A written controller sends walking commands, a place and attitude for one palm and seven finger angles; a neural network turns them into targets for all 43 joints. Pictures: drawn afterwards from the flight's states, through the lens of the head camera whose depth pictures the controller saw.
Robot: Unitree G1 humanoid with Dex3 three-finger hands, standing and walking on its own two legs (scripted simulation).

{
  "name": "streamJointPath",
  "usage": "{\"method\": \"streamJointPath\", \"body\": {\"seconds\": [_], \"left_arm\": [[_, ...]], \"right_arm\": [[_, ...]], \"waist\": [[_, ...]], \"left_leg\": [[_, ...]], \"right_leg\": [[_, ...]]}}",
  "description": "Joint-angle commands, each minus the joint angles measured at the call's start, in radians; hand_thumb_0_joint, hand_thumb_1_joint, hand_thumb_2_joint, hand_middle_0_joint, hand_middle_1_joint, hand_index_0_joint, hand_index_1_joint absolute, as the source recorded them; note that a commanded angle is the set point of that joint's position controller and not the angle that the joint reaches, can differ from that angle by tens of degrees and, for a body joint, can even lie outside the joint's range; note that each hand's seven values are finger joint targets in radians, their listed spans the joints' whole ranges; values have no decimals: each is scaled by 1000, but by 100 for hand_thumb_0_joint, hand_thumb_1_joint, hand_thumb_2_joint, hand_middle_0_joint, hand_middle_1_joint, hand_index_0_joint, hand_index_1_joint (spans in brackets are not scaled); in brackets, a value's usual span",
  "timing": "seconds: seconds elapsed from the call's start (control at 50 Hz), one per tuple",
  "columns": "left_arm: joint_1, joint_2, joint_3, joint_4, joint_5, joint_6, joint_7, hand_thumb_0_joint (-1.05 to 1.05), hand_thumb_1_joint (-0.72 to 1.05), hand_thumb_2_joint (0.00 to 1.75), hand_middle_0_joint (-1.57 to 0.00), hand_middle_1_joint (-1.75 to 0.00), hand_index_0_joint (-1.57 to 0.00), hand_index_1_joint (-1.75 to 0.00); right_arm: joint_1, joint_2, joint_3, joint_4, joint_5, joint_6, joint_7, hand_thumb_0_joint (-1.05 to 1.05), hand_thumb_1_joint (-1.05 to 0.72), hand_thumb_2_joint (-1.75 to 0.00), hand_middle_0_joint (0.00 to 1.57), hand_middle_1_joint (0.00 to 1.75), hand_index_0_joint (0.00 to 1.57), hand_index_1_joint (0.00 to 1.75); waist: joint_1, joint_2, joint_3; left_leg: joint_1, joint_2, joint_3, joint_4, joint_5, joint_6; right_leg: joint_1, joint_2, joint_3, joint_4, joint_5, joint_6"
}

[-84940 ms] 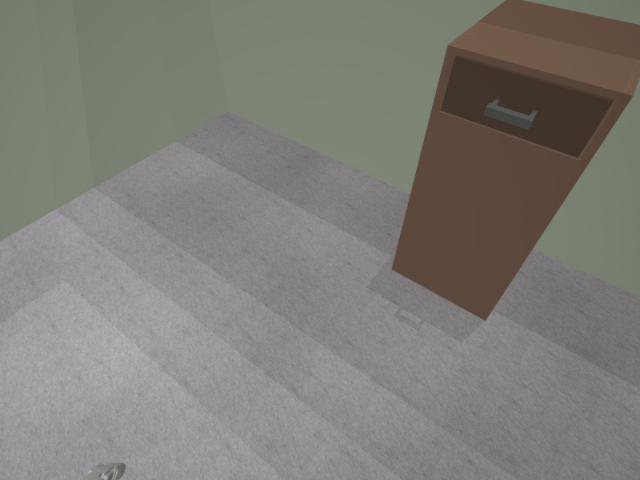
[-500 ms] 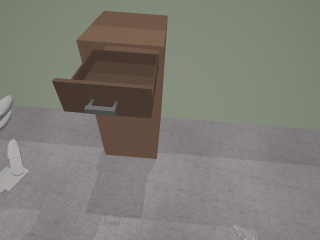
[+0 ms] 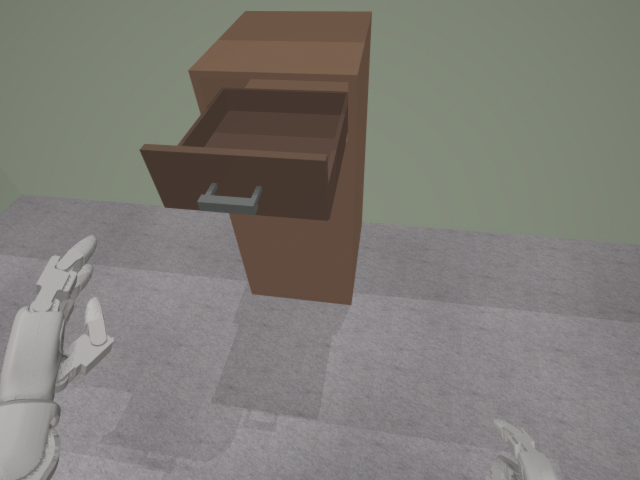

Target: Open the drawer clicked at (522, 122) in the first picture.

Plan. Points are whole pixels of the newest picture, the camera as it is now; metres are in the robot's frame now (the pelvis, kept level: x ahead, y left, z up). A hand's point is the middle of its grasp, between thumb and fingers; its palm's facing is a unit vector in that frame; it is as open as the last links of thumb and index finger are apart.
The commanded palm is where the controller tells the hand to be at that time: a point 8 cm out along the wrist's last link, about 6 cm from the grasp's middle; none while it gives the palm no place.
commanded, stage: let the arm hang, fingers relaxed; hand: left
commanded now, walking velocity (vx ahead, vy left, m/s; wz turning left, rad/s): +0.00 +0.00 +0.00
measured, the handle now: (231, 197) +0.58 +0.20 +0.03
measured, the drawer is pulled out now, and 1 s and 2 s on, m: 0.30 0.30 0.30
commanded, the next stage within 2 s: look to check the result in 1.02 s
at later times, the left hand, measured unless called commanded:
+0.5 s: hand out of the picture -0.08 +0.20 -0.15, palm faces +0.05 -0.98 -0.21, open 7.3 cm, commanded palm none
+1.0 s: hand out of the picture +0.01 +0.19 -0.16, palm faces +0.03 -0.98 -0.19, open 7.3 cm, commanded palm none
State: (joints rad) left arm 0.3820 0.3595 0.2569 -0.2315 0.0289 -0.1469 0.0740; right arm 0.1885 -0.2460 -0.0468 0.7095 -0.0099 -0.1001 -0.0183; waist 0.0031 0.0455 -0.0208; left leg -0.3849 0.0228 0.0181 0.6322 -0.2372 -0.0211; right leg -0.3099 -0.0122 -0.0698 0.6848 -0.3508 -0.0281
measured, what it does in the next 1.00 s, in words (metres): stands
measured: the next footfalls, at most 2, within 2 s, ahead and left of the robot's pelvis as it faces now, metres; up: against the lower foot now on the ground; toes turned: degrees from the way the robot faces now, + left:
none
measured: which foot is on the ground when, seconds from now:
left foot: down 0.00-1.00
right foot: down 0.00-1.00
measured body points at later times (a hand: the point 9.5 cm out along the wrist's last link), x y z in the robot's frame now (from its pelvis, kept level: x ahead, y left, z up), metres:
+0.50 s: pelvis +0.01 +0.02 +0.02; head +0.04 +0.02 +0.47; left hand -0.08 +0.25 -0.13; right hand -0.01 -0.22 -0.14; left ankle +0.05 +0.13 -0.72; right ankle +0.00 -0.09 -0.72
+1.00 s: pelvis +0.01 +0.02 +0.02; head +0.02 +0.02 +0.47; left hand +0.01 +0.24 -0.14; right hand -0.03 -0.17 -0.15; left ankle +0.05 +0.13 -0.72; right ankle +0.00 -0.09 -0.72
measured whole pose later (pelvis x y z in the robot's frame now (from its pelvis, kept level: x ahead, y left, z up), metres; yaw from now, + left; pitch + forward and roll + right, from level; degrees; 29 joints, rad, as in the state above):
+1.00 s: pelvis +0.01 +0.02 +0.02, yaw -1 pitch -3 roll +0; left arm 0.28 0.12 0.02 1.13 0.01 0.00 0.04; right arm 0.34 -0.08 -0.01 1.14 -0.01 0.01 -0.04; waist -0.02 0.02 0.06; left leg -0.21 0.01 0.05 0.44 -0.19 0.01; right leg -0.14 -0.01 -0.05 0.44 -0.25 -0.01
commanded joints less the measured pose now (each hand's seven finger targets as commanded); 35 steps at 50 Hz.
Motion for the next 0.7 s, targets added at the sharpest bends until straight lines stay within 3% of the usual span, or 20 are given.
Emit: {"method": "streamJointPath", "body": {"seconds": [0.0, 0.02, 0.04, 0.06, 0.08, 0.1, 0.12, 0.14, 0.16, 0.18, 0.2, 0.22, 0.24, 0.26, 0.3, 0.34, 0.5, 0.54, 0.68], "left_arm": [[-1, -8, -151, 510, 13, 145, -70, 0, 90, 90, -20, -30, -20, -30], [-17, -3, -149, 581, 16, 147, -66, 0, 90, 90, -20, -30, -20, -30], [-39, 3, -150, 655, 16, 150, -60, 0, 90, 90, -20, -30, -20, -30], [-55, 7, -153, 713, 14, 154, -54, 0, 90, 90, -20, -30, -20, -30], [-66, 10, -160, 773, 8, 154, -53, 0, 90, 90, -20, -30, -20, -30], [-90, 9, -169, 835, -1, 152, -51, 0, 90, 90, -20, -30, -20, -30], [-105, -9, -178, 889, -10, 152, -52, 0, 90, 90, -20, -30, -20, -30], [-97, -33, -189, 931, -13, 158, -54, 0, 90, 90, -20, -30, -20, -30], [-69, -70, -195, 984, -11, 163, -51, 0, 90, 90, -20, -30, -20, -30], [-75, -59, -194, 1042, -14, 166, -54, 0, 90, 90, -20, -30, -20, -30], [-53, -96, -181, 1077, -14, 164, -55, 0, 90, 90, -20, -30, -20, -30], [-39, -89, -187, 1120, -16, 161, -57, 0, 90, 90, -20, -30, -20, -30], [-30, -91, -194, 1149, -16, 156, -57, 0, 90, 90, -20, -30, -20, -30], [-20, -97, -201, 1182, -16, 152, -58, 0, 90, 90, -20, -30, -20, -30], [-15, -96, -213, 1232, -19, 147, -57, 0, 90, 90, -20, -30, -20, -30], [-4, -100, -222, 1271, -20, 143, -52, 0, 90, 90, -20, -30, -20, -30], [25, -121, -240, 1367, -23, 149, -43, 0, 90, 90, -20, -30, -20, -30], [30, -116, -241, 1371, -23, 150, -40, 0, 90, 90, -20, -30, -20, -30], [19, -139, -234, 1362, -21, 150, -35, 0, 90, 90, -20, -30, -20, -30]], "right_arm": [[-11, -73, -6, -24, -9, 64, 13, 0, -90, -90, 20, 30, 20, 30], [-34, -83, -13, -24, -18, 82, 13, 0, -90, -90, 20, 30, 20, 30], [-41, -86, -16, -16, -23, 91, 14, 0, -90, -90, 20, 30, 20, 30], [-24, -64, -12, -5, -20, 100, 14, 0, -90, -90, 20, 30, 20, 30], [-11, -48, -6, 19, -17, 106, 14, 0, -90, -90, 20, 30, 20, 30], [25, -39, 1, 50, -14, 107, 12, 0, -90, -90, 20, 30, 20, 30], [57, -42, 6, 85, -12, 103, 8, 0, -90, -90, 20, 30, 20, 30], [60, -75, 12, 108, -14, 100, 5, 0, -90, -90, 20, 30, 20, 30], [57, -90, 12, 136, -19, 105, 1, 0, -90, -90, 20, 30, 20, 30], [39, -67, 18, 159, -12, 106, -3, 0, -90, -90, 20, 30, 20, 30], [47, -43, 18, 169, -18, 107, -11, 0, -90, -90, 20, 30, 20, 30], [51, -25, 17, 185, -15, 107, -15, 0, -90, -90, 20, 30, 20, 30], [63, -26, 17, 197, -11, 109, -19, 0, -90, -90, 20, 30, 20, 30], [87, -18, 19, 216, -8, 106, -21, 0, -90, -90, 20, 30, 20, 30], [116, -15, 23, 252, -1, 104, -23, 0, -90, -90, 20, 30, 20, 30], [136, -13, 25, 281, 3, 104, -25, 0, -90, -90, 20, 30, 20, 30], [182, 10, 35, 367, 4, 110, -26, 0, -90, -90, 20, 30, 20, 30], [184, 14, 34, 376, 5, 113, -24, 0, -90, -90, 20, 30, 20, 30], [209, 51, 28, 400, -1, 109, -22, 0, -90, -90, 20, 30, 20, 30]], "waist": [[4, -444, 58], [10, -436, 95], [6, -355, 99], [-1, -274, 77], [-6, -218, 57], [-23, -171, 28], [-36, -101, 12], [-18, 6, 20], [-3, 85, 56], [-5, 148, 98], [0, 201, 89], [6, 192, 78], [5, 135, 68], [-2, 81, 21], [-12, 39, -4], [-14, -3, 13], [-12, -29, 125], [-9, -52, 133], [-9, -39, 148]], "left_leg": [[-97, -20, -16, 174, -219, 21], [-131, -21, -21, 221, -265, 25], [-141, -19, -13, 222, -249, 26], [-116, -17, -10, 158, -232, 27], [-52, -19, 0, 84, -179, 26], [44, -9, -11, -19, -44, 30], [164, 25, -48, -112, 186, 44], [198, 93, -137, -159, 263, 69], [122, 124, -160, -193, 125, 95], [80, 105, -162, -238, 23, 91], [74, 99, -153, -263, -22, 86], [86, 89, -137, -269, -19, 81], [109, 88, -122, -253, 9, 77], [153, 82, -102, -238, 42, 73], [202, 72, -81, -222, 92, 65], [236, 82, -73, -224, 140, 63], [200, 77, -72, -285, 57, 57], [200, 76, -73, -292, 21, 56], [158, 70, -78, -311, -8, 57]], "right_leg": [[25, -250, 243, -302, 391, -100], [64, -252, 252, -292, 499, -125], [112, -256, 238, -247, 651, -144], [171, -248, 212, -211, 739, -151], [176, -225, 193, -203, 749, -131], [158, -197, 168, -190, 669, -99], [83, -148, 140, -178, 484, -54], [37, -73, 97, -165, 241, -15], [54, -43, 83, -225, 39, -9], [60, -40, 81, -251, 25, -11], [87, -37, 79, -263, 48, -16], [109, -42, 82, -277, 88, -18], [119, -47, 87, -304, 117, -22], [141, -59, 96, -322, 146, -24], [145, -76, 106, -346, 174, -27], [127, -75, 99, -358, 197, -25], [98, -73, 90, -390, 97, -18], [83, -70, 92, -393, 59, -18], [90, -64, 88, -365, 73, -15]]}}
